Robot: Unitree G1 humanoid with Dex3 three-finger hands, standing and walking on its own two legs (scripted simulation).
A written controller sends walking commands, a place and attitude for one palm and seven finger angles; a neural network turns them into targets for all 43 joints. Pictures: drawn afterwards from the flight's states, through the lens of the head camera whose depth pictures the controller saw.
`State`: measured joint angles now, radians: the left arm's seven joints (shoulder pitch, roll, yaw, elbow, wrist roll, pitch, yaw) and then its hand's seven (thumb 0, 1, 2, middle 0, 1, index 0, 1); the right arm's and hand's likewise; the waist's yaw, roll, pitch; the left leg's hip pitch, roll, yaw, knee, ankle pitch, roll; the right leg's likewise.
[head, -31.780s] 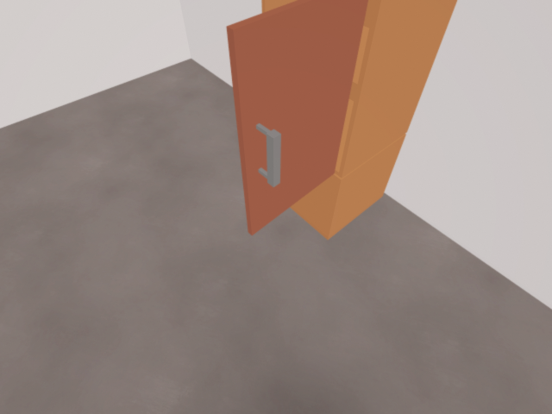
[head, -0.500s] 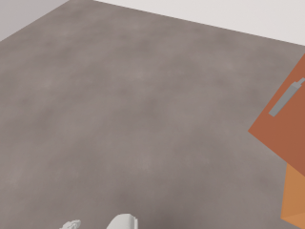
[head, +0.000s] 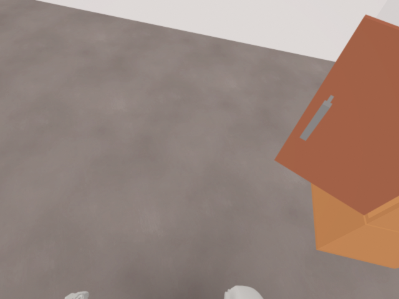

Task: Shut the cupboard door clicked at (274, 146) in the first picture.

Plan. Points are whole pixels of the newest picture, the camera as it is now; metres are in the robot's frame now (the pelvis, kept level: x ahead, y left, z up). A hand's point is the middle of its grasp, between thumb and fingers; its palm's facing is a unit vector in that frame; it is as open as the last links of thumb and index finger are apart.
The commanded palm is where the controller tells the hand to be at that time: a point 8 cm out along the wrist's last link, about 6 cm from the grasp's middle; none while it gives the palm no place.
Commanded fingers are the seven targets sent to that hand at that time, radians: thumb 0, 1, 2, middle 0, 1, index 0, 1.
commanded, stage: turn to face it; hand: left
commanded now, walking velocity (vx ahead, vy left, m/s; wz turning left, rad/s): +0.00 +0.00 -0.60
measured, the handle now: (316, 118) +0.64 -0.32 -0.04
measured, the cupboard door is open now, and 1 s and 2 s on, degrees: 65 65 65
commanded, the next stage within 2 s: take the last steps up to it in 0.88 s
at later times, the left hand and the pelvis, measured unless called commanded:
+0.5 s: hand (148, 288) +0.16 +0.12 -0.16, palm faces -0.27 -0.93 -0.24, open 7.4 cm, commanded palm none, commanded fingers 0.00 0.90 0.90 -0.20 -0.30 -0.20 -0.30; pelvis +0.01 -0.04 -0.01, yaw -16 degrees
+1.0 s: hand (148, 251) +0.23 +0.13 -0.17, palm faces -0.45 -0.87 -0.21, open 7.4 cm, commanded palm none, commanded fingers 0.00 0.90 0.90 -0.20 -0.30 -0.20 -0.30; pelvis +0.06 -0.01 +0.00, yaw -29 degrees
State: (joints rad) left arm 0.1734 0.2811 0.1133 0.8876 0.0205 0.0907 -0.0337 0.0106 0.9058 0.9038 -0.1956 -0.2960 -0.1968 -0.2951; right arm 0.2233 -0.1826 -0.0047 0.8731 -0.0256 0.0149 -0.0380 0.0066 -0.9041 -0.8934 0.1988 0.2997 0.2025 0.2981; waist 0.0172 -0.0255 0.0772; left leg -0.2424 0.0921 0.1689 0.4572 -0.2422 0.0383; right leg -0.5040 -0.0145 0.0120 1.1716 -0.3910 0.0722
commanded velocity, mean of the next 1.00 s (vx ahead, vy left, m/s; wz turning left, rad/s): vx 0.01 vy -0.01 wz -0.42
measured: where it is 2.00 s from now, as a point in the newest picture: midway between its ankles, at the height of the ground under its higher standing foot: outside the picture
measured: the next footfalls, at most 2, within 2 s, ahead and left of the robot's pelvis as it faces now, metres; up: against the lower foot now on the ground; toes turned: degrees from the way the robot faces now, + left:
right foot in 0.26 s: +0.00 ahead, -0.15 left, +0.00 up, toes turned -14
left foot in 0.68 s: +0.11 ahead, +0.07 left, +0.00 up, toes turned -19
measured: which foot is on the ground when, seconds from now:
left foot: down 0.00-0.26, up 0.28-0.66, down 0.68-1.00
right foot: up 0.00-0.24, down 0.26-0.68, up 0.70-1.00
